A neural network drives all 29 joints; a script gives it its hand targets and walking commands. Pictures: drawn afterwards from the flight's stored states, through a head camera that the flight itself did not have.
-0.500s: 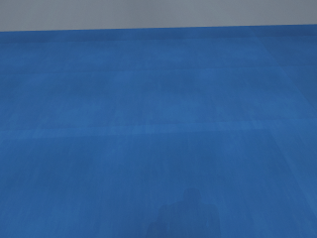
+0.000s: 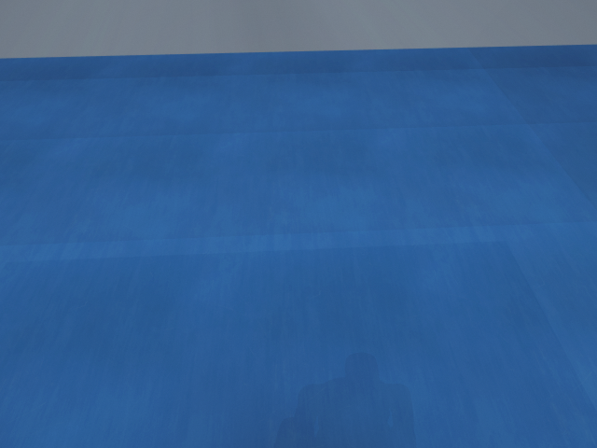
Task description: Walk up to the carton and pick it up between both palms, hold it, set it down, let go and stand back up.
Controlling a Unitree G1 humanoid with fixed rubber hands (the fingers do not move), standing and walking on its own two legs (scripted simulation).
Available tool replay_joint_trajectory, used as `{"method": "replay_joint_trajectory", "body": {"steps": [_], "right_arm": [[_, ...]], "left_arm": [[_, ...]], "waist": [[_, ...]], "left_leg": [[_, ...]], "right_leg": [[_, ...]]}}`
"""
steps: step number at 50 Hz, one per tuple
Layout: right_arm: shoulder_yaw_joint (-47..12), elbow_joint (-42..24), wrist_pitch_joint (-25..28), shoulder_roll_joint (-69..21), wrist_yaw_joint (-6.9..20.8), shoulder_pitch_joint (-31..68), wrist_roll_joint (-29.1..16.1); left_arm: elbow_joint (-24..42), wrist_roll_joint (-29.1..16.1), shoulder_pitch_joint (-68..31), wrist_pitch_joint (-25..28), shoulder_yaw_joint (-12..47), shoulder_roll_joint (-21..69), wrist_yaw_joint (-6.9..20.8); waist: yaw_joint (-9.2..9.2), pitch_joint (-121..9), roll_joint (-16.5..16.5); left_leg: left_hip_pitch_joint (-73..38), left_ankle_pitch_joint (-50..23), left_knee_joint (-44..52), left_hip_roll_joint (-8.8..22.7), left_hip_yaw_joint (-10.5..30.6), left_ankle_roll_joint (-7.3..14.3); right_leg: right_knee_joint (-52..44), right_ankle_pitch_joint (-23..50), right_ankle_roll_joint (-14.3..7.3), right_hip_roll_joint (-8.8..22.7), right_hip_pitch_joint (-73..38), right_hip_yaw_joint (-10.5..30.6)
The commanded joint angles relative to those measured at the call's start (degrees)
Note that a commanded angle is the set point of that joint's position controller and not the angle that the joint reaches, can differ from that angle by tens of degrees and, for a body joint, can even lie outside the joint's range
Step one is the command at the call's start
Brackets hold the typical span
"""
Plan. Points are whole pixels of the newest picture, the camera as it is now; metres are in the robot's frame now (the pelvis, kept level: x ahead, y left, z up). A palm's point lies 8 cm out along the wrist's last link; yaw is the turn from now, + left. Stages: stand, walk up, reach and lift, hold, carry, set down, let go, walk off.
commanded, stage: stand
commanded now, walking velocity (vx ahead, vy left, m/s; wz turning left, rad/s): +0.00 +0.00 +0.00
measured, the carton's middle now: out of the picture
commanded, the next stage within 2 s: walk up in 0.06 s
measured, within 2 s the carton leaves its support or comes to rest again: neither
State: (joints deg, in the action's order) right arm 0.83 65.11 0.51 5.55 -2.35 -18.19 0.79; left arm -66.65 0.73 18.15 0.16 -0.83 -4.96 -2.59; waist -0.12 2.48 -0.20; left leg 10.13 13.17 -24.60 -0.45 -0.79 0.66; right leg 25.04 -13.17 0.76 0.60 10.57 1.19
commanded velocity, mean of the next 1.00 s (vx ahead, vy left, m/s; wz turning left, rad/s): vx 0.00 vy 0.00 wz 0.00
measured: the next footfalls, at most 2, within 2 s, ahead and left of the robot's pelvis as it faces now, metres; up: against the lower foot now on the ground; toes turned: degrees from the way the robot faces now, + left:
left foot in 0.60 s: +0.06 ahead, +0.29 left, +0.00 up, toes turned +31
right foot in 0.92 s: +0.25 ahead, +0.19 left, +0.00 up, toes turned +37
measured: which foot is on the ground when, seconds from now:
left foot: down 0.00-0.26, up 0.28-0.58, down 0.60-0.92, up 0.94-1.00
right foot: down 0.00-0.60, up 0.62-0.90, down 0.92-1.00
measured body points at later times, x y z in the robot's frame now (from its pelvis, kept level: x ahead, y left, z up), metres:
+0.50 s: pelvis +0.00 +0.05 -0.01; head +0.02 +0.06 +0.44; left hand +0.04 +0.31 -0.14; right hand +0.17 -0.18 -0.14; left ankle +0.03 +0.22 -0.70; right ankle +0.01 -0.13 -0.74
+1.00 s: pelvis +0.08 +0.21 -0.03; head +0.11 +0.18 +0.42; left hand +0.02 +0.46 -0.11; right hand +0.36 +0.15 -0.15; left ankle +0.02 +0.27 -0.69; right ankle +0.21 +0.17 -0.74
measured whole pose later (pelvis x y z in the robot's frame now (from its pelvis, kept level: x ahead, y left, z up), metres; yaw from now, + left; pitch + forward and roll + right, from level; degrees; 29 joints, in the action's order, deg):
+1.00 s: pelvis +0.08 +0.21 -0.03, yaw +47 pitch +0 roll +0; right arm 2.9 36.8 -4.9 14.1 4.8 -11.9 3.9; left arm -34.4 2.4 15.5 4.1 -0.5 -6.0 -3.6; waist 0.5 -0.5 -4.8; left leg 29.9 26.5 -62.0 -6.7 2.3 0.8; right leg 40.7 -15.5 -1.1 6.0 24.5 -8.4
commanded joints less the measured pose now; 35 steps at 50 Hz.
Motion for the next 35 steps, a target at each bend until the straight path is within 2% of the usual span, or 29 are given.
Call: {"method": "replay_joint_trajectory", "body": {"steps": [1,12,13,14,15,16,17,18,19,20,21,23,25,27,28,29,30,31,32,33,35], "right_arm": [[0.6,-0.6,0.4,4.0,-0.2,-4.8,0.0],[0.6,-0.6,0.5,3.8,-0.1,-4.9,0.0],[2.4,-10.8,-0.8,12.5,2.1,7.0,-0.7],[3.0,-14.6,-1.5,12.2,3.2,13.9,0.0],[3.3,-17.2,-2.3,11.4,3.9,18.1,1.5],[3.8,-18.1,-3.1,10.8,4.4,16.1,2.0],[3.9,-18.2,-3.6,10.3,4.8,12.3,1.5],[3.8,-18.1,-3.8,9.7,5.3,9.4,0.9],[3.5,-18.2,-4.0,9.2,6.0,7.8,0.7],[3.2,-18.7,-4.0,8.7,6.8,7.6,0.5],[2.7,-20.0,-4.1,8.3,7.6,9.0,0.3],[2.0,-23.6,-4.1,7.4,9.1,12.8,0.1],[1.8,-26.3,-3.7,7.5,10.3,14.9,0.4],[2.5,-27.0,-2.9,8.9,9.9,12.3,0.9],[3.1,-26.4,-2.5,9.6,9.4,9.6,1.2],[4.1,-25.4,-1.9,10.8,8.5,5.8,1.3],[5.8,-24.5,-1.1,14.6,7.7,0.4,1.4],[7.4,-26.7,-0.6,20.6,7.2,-3.1,0.7],[8.2,-28.4,-0.7,23.5,5.7,-4.4,-1.1],[8.0,-30.1,-0.8,22.5,4.3,-2.1,-1.6],[6.9,-32.4,-0.9,18.9,2.9,3.3,-0.5]], "left_arm": [[0.2,0.0,5.2,0.3,-0.5,-4.1,-0.2],[0.3,-0.1,5.3,0.3,-0.5,-4.3,-0.2],[11.9,0.4,-0.9,1.5,-2.7,-10.4,-0.9],[12.3,0.9,2.2,1.8,-4.0,-14.0,-2.0],[13.2,1.5,3.2,2.0,-4.2,-14.0,-3.1],[14.6,2.2,0.6,2.4,-3.8,-11.8,-3.9],[16.5,2.4,-3.5,2.8,-3.5,-10.1,-4.3],[17.5,2.4,-6.3,3.4,-3.4,-9.3,-4.3],[18.3,2.2,-7.8,3.9,-3.5,-9.5,-4.1],[19.0,2.1,-8.9,4.3,-3.7,-10.0,-3.8],[19.6,2.0,-9.2,4.4,-3.8,-10.6,-3.4],[21.1,2.0,-9.4,4.5,-4.2,-12.6,-2.4],[22.8,2.4,-10.1,4.2,-4.9,-15.0,-1.3],[24.8,2.5,-10.4,3.9,-4.8,-16.1,-0.2],[25.3,2.5,-10.8,3.7,-4.7,-16.2,0.3],[25.8,2.4,-10.7,3.4,-4.1,-15.5,1.1],[26.5,2.6,-10.2,3.0,-3.0,-13.0,2.0],[31.4,2.3,-12.5,2.7,-1.5,-8.6,2.8],[35.3,1.6,-16.2,2.8,-0.4,-7.2,2.8],[36.2,0.7,-17.2,3.4,0.2,-7.0,2.9],[35.1,-0.4,-14.4,4.3,0.9,-7.4,2.7]], "waist": [[-0.01,3.2,0.5],[-0.04,3.2,0.4],[2.78,0.1,-3.8],[5.99,-2.2,5.5],[7.54,-0.3,7.8],[4.89,0.3,4.7],[1.8,-0.5,3.6],[-0.04,-1.1,4.3],[-0.83,-1.8,5.4],[-0.9,-2.3,6.5],[-0.23,-2.3,7.5],[0.89,-1.8,9.0],[1.21,-1.3,7.9],[0.34,-2.1,5.8],[-1.19,-2.7,3.7],[-3.03,-4.3,-0.9],[-5.69,-6.4,-10.2],[-8.2,-8.0,-23.1],[-9.38,-10.3,-19.3],[-8.13,-10.9,-14.0],[-4.75,-11.4,-9.2]], "left_leg": [[2.2,-2.8,5.3,4.6,4.8,1.7],[2.0,-3.7,5.3,4.7,4.8,1.7],[24.4,2.0,-7.4,1.5,7.7,2.0],[32.9,9.8,-20.7,-1.1,2.4,1.2],[37.2,18.7,-34.1,3.3,1.6,-0.4],[36.8,17.0,-40.0,7.8,4.5,-1.5],[34.7,13.4,-41.5,10.3,6.4,-2.2],[32.7,10.7,-40.7,11.9,6.5,-3.0],[30.6,8.7,-39.7,12.5,5.6,-3.6],[29.1,7.4,-37.8,12.4,4.2,-4.3],[28.2,6.3,-35.3,12.4,2.9,-4.7],[24.7,4.5,-29.3,12.2,0.2,-4.3],[19.7,5.0,-23.2,10.1,-3.5,-3.1],[14.9,7.0,-18.6,6.5,-7.9,-1.4],[11.2,6.3,-15.5,4.6,-9.6,-0.4],[5.4,5.1,-11.6,1.4,-10.1,0.8],[-1.2,3.3,-7.0,2.0,-1.4,3.7],[-10.9,-0.9,-0.2,11.1,25.4,11.1],[-12.8,-4.0,4.6,15.0,36.4,15.6],[-13.3,-4.8,4.1,15.2,34.0,15.8],[-9.2,-6.1,0.6,12.5,27.3,15.1]], "right_leg": [[-4.6,3.9,-1.7,3.5,1.5,3.5],[-4.5,4.6,-1.7,3.6,1.2,3.4],[-0.1,-1.6,-5.6,9.3,-12.8,5.0],[-7.2,-7.4,-10.4,19.8,-16.5,14.8],[-11.7,-6.0,-14.1,29.0,-11.1,19.2],[-13.6,-8.2,-14.2,30.6,-6.0,17.1],[-14.2,-8.7,-12.2,28.8,-3.7,12.6],[-14.2,-7.8,-10.2,26.6,-2.2,7.4],[-13.4,-5.8,-9.2,24.4,-1.3,2.5],[-12.4,-4.4,-8.7,22.5,-1.0,-2.2],[-11.5,-3.9,-8.4,21.6,-0.6,-5.9],[-10.6,-6.5,-7.3,20.8,1.9,-11.0],[-9.2,-10.1,-6.0,20.3,3.7,-14.3],[-4.4,-11.9,-4.9,20.4,2.4,-15.4],[0.7,-12.7,-4.2,20.0,2.9,-16.3],[9.6,-11.5,-3.0,17.5,4.3,-18.4],[26.8,-7.3,-0.6,12.6,8.7,-21.1],[45.3,-29.3,2.5,3.3,28.1,-16.0],[50.6,-31.8,1.2,1.7,35.4,-5.9],[52.5,-27.5,0.3,3.4,37.7,-1.8],[48.3,-19.4,-0.1,6.8,34.8,-0.3]]}}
